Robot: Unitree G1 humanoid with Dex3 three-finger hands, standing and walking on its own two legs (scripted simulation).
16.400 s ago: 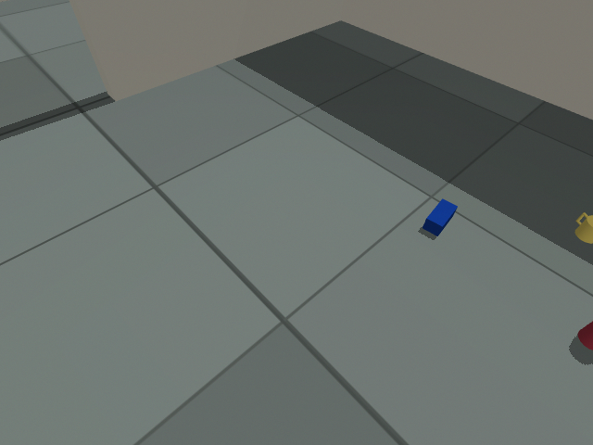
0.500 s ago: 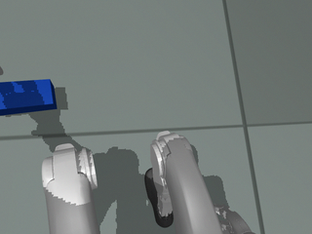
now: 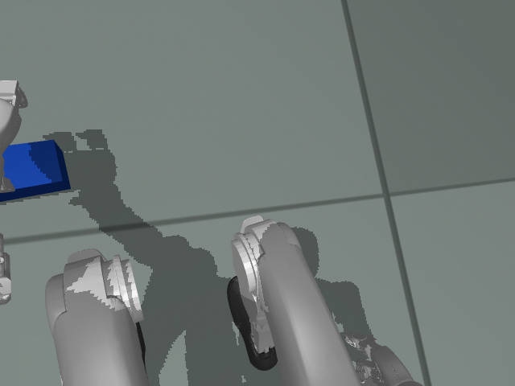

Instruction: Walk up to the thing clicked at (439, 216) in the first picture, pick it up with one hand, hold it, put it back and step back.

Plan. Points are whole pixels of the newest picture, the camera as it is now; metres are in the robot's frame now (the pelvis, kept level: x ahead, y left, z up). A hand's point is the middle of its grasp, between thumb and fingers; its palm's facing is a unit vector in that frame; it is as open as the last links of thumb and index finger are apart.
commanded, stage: approach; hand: left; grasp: from above
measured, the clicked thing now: (9, 173) +0.47 +0.32 -0.30
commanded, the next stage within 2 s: close in in 0.22 s
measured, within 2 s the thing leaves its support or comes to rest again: neither
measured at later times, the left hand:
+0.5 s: hand out of the picture +0.46 +0.33 -0.20, palm faces -0.49 -0.08 -0.87, open 14.0 cm
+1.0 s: hand (4, 174) +0.46 +0.31 -0.25, palm faces -0.45 -0.07 -0.89, open 14.1 cm
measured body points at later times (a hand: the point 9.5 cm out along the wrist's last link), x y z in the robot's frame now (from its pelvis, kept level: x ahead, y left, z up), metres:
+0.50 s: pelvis +0.00 +0.00 -0.01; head +0.25 +0.11 +0.35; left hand +0.48 +0.33 -0.15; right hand +0.07 -0.26 -0.09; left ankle +0.08 +0.13 -0.30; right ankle +0.10 -0.12 -0.30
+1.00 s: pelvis +0.00 +0.00 -0.02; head +0.26 +0.11 +0.32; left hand +0.48 +0.31 -0.20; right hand +0.04 -0.25 -0.09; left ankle +0.08 +0.13 -0.30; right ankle +0.10 -0.12 -0.30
